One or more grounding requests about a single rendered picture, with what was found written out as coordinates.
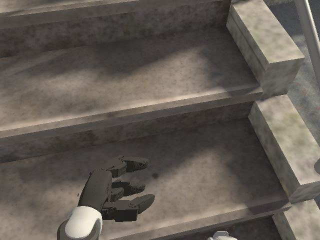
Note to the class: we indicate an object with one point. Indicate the left robot forearm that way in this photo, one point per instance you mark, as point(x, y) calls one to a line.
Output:
point(83, 223)

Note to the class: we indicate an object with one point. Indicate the robot left hand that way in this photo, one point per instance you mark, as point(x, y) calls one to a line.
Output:
point(103, 195)

